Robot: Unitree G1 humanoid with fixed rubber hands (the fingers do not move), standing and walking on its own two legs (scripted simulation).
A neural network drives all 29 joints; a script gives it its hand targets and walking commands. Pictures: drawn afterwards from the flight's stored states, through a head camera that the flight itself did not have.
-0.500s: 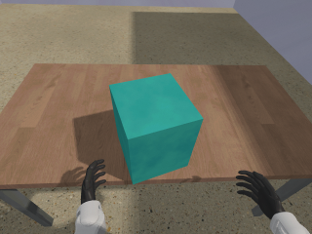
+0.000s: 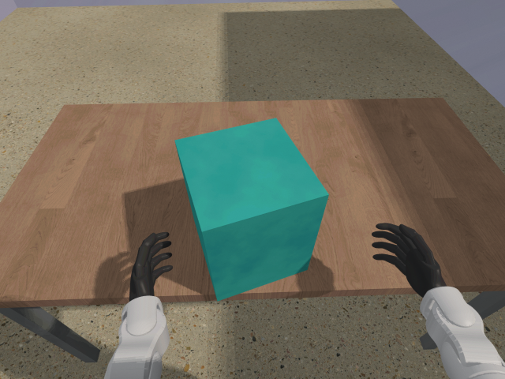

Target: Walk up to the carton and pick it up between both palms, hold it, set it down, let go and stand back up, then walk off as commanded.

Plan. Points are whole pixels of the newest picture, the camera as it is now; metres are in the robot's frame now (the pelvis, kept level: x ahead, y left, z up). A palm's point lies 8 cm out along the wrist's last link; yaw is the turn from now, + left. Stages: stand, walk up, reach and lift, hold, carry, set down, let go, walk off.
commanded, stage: reach and lift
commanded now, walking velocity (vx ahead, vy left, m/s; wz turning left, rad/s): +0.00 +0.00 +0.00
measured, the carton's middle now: (246, 210) +0.42 +0.07 -0.01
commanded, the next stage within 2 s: none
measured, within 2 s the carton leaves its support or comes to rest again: neither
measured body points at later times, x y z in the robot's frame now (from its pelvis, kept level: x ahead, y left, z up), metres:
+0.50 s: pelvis -0.01 +0.01 +0.00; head +0.02 +0.03 +0.45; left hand +0.31 +0.22 +0.06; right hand +0.38 -0.17 +0.07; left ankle -0.02 +0.16 -0.75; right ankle -0.01 -0.08 -0.75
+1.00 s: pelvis -0.02 +0.01 +0.00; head +0.00 +0.02 +0.45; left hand +0.34 +0.23 +0.11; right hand +0.44 -0.15 +0.14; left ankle -0.02 +0.16 -0.75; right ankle -0.01 -0.08 -0.75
